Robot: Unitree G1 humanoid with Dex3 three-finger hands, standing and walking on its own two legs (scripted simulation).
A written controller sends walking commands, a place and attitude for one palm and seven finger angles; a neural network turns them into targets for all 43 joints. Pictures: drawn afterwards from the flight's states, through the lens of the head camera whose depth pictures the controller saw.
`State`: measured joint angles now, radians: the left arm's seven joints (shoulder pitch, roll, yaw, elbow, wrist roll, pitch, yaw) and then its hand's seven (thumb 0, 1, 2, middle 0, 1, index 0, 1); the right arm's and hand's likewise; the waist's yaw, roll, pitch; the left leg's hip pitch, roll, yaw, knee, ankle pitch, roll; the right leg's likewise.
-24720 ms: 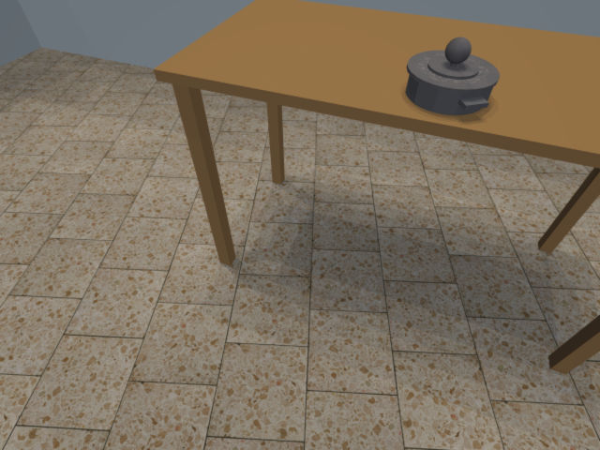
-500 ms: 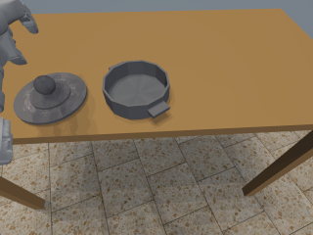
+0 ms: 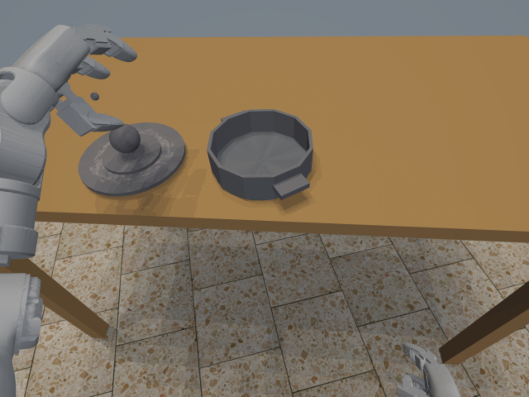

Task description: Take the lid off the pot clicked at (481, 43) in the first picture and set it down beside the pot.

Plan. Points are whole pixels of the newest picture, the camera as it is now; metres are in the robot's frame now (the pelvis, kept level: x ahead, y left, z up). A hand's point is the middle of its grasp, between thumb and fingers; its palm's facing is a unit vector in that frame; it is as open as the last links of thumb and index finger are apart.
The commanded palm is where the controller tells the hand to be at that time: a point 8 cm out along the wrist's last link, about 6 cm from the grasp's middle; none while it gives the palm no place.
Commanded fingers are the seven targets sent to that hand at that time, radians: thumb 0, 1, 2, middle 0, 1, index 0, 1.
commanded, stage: draw the hand back to the body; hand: left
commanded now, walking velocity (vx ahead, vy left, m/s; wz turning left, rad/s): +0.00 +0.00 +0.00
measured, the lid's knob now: (125, 138) +0.49 +0.29 +0.12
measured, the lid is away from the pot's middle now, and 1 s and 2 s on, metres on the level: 0.24 0.24 0.24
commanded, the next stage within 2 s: step back with the hand held close in 1.70 s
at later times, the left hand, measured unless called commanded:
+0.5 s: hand (72, 91) +0.35 +0.22 +0.30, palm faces +0.45 -0.87 -0.20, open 9.7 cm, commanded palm +0.30 +0.26 +0.30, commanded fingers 0.00 0.47 0.92 -0.33 -0.39 -0.33 -0.39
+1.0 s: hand (18, 153) +0.25 +0.22 +0.30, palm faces +0.48 -0.86 -0.18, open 7.6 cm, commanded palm +0.21 +0.26 +0.29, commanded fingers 0.00 0.90 0.90 -0.20 -0.30 -0.20 -0.30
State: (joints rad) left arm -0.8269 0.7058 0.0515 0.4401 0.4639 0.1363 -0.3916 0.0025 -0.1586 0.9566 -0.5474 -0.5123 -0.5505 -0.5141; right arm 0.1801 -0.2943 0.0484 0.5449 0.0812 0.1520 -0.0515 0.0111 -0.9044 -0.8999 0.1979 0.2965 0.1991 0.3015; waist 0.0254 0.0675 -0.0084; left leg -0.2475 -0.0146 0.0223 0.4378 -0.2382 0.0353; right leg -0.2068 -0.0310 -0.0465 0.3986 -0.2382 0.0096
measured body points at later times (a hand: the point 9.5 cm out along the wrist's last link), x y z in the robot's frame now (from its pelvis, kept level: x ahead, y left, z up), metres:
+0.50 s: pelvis +0.01 -0.03 +0.00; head +0.00 -0.05 +0.45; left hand +0.32 +0.26 +0.31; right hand +0.15 -0.29 -0.10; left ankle -0.01 +0.10 -0.74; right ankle -0.02 -0.13 -0.74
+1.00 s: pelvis -0.01 -0.03 +0.00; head -0.03 -0.05 +0.45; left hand +0.22 +0.26 +0.31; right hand +0.19 -0.25 -0.08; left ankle -0.01 +0.10 -0.74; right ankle -0.02 -0.13 -0.74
